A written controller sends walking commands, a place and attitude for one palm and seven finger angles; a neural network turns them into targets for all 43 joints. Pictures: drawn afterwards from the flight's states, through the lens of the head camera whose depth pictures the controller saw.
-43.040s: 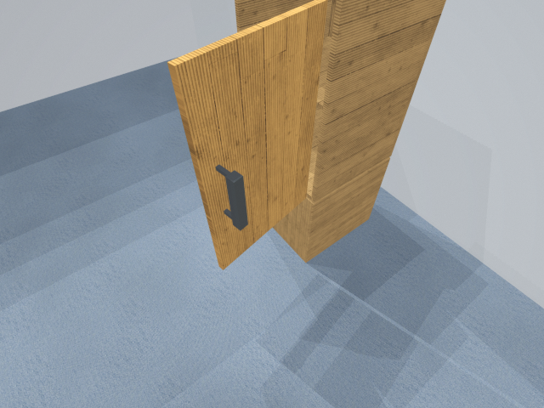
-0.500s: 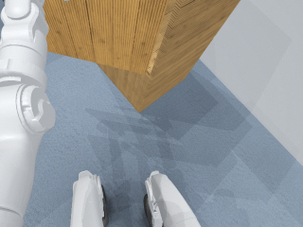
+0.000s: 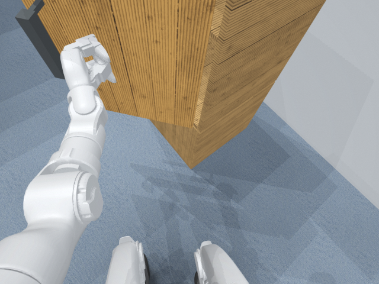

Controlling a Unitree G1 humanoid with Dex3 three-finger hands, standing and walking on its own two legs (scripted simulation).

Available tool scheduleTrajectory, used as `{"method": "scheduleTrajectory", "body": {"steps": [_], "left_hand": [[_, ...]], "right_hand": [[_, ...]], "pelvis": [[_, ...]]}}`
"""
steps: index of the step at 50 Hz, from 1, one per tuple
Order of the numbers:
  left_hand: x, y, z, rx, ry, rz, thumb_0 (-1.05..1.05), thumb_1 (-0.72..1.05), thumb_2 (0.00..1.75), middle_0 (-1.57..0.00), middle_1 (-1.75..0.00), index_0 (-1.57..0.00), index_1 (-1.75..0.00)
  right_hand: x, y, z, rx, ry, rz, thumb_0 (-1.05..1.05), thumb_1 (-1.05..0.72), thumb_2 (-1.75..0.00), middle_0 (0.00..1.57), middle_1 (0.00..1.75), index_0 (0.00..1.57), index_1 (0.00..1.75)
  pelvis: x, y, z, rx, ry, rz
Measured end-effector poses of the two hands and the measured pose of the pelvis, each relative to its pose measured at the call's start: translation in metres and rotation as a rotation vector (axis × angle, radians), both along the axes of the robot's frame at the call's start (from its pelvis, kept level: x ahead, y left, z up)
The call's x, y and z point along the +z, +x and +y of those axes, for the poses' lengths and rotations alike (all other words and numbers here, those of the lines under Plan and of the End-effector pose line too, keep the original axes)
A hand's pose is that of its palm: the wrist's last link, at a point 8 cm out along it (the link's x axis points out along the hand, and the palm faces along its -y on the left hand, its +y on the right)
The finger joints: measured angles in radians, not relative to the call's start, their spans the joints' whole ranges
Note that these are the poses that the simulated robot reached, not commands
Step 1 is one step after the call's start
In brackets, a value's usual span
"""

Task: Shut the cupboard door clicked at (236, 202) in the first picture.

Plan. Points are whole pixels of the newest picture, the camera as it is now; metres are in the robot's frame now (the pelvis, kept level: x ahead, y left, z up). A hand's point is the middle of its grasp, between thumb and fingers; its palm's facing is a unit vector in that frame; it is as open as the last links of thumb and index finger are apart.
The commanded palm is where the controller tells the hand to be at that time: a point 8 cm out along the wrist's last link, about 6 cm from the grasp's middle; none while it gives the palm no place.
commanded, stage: pull the fist back off the door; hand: left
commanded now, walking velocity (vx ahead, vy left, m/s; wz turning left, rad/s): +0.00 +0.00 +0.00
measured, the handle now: (51, 41) +0.64 +0.22 +0.06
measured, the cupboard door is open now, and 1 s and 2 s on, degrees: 40 40 40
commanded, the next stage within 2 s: draw the hand back to the body in 0.26 s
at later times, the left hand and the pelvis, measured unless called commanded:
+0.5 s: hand (107, 82) +0.49 +0.10 +0.09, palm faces +0.19 -0.98 -0.01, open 3.1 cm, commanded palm +0.43 +0.15 +0.10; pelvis +0.00 +0.00 +0.01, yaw +1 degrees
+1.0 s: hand (34, 140) +0.34 +0.16 +0.17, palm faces +0.13 -0.97 -0.18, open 3.1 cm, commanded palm +0.30 +0.22 +0.19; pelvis +0.02 +0.00 +0.09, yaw +2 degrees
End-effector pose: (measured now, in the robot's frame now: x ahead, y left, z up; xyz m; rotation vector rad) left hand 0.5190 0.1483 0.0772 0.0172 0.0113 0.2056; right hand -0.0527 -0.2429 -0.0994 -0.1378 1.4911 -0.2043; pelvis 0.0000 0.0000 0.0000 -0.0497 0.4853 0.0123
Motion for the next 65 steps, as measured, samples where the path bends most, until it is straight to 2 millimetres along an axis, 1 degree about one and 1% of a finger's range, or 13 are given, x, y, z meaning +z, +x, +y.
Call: {"method": "scheduleTrajectory", "body": {"steps": [8, 13, 17, 21, 25, 32, 37, 41, 45, 48, 52, 58, 65], "left_hand": [[-0.011, -0.038, 0.004, -0.01, -0.003, -0.022, 0.01, 0.9, 0.9, -1.3, -1.5, -1.3, -1.5], [-0.005, -0.053, -0.004, -0.026, -0.002, -0.047, 0.02, 0.9, 0.9, -1.3, -1.5, -1.3, -1.5], [-0.001, -0.053, -0.009, -0.031, 0.01, -0.039, 0.02, 0.9, 0.9, -1.3, -1.5, -1.3, -1.5], [0.005, -0.05, -0.01, -0.029, 0.011, -0.047, 0.02, 0.9, 0.9, -1.3, -1.5, -1.3, -1.5], [0.015, -0.058, -0.002, -0.016, 0.009, -0.078, 0.02, 0.9, 0.9, -1.3, -1.5, -1.3, -1.5], [0.035, -0.106, 0.026, 0.006, 0.033, -0.037, 0.02, 0.9, 0.9, -1.3, -1.5, -1.3, -1.5], [0.06, -0.134, 0.038, 0.004, 0.026, -0.069, 0.02, 0.9, 0.9, -1.3, -1.5, -1.3, -1.5], [0.077, -0.15, 0.043, -0.024, 0.03, -0.09, 0.02, 0.9, 0.9, -1.3, -1.5, -1.3, -1.5], [0.088, -0.17, 0.052, -0.034, 0.024, -0.08, 0.01, 0.9, 0.9, -1.27, -1.47, -1.28, -1.47], [0.097, -0.19, 0.059, -0.062, 0.115, -0.028, 0.01, 0.9, 0.9, -1.23, -1.43, -1.23, -1.43], [0.112, -0.216, 0.072, -0.066, 0.197, 0.033, 0.01, 0.9, 0.9, -1.15, -1.34, -1.15, -1.34], [0.137, -0.248, 0.101, 0.022, 0.243, 0.043, 0.01, 0.9, 0.9, -1.01, -1.18, -1.01, -1.18], [0.161, -0.284, 0.126, 0.121, 0.28, 0.02, 0.01, 0.9, 0.9, -0.82, -0.98, -0.82, -0.97]], "right_hand": [[0.004, 0.063, -0.024, 0.072, -0.044, -0.101, 0.01, -0.9, -0.9, 0.2, 0.3, 0.2, 0.3], [0.003, 0.101, -0.025, 0.111, -0.048, -0.192, 0.01, -0.9, -0.9, 0.2, 0.3, 0.19, 0.3], [0.0, 0.118, -0.02, 0.127, -0.04, -0.248, 0.01, -0.9, -0.9, 0.2, 0.3, 0.19, 0.3], [-0.004, 0.12, -0.013, 0.121, -0.025, -0.272, 0.0, -0.9, -0.9, 0.2, 0.3, 0.2, 0.3], [-0.005, 0.107, -0.006, 0.088, 0.006, -0.256, 0.01, -0.9, -0.9, 0.2, 0.3, 0.2, 0.3], [0.014, 0.089, 0.005, 0.038, 0.054, -0.232, 0.01, -0.9, -0.9, 0.2, 0.3, 0.2, 0.3], [0.035, 0.099, -0.001, 0.049, 0.021, -0.288, 0.01, -0.9, -0.9, 0.2, 0.3, 0.2, 0.3], [0.051, 0.122, -0.01, 0.066, -0.014, -0.377, 0.01, -0.9, -0.9, 0.2, 0.3, 0.2, 0.3], [0.069, 0.155, -0.014, 0.087, -0.033, -0.491, 0.01, -0.9, -0.9, 0.2, 0.3, 0.2, 0.3], [0.085, 0.183, -0.012, 0.079, -0.039, -0.559, 0.01, -0.9, -0.9, 0.2, 0.3, 0.2, 0.3], [0.109, 0.22, 0.0, 0.096, -0.039, -0.649, 0.01, -0.9, -0.9, 0.2, 0.3, 0.19, 0.3], [0.139, 0.269, 0.025, 0.175, -0.009, -0.777, 0.01, -0.9, -0.9, 0.2, 0.3, 0.19, 0.3], [0.154, 0.297, 0.053, 0.256, 0.044, -0.851, 0.01, -0.9, -0.9, 0.2, 0.3, 0.2, 0.3]], "pelvis": [[0.01, 0.007, -0.003, 0.018, 0.015, -0.036], [0.012, 0.007, -0.003, 0.026, 0.018, -0.056], [0.011, 0.004, -0.004, 0.029, 0.021, -0.064], [0.009, 0.0, -0.004, 0.027, 0.021, -0.065], [0.013, -0.001, -0.003, 0.012, 0.029, -0.081], [0.041, 0.002, -0.003, 0.001, 0.041, -0.172], [0.058, 0.005, -0.004, 0.016, 0.039, -0.236], [0.068, 0.007, -0.004, 0.023, 0.039, -0.279], [0.076, 0.009, -0.003, 0.022, 0.044, -0.318], [0.085, 0.012, -0.002, 0.019, 0.055, -0.359], [0.099, 0.017, 0.0, 0.02, 0.063, -0.415], [0.111, 0.022, 0.004, 0.034, 0.067, -0.474], [0.118, 0.03, 0.007, 0.043, 0.073, -0.508]]}}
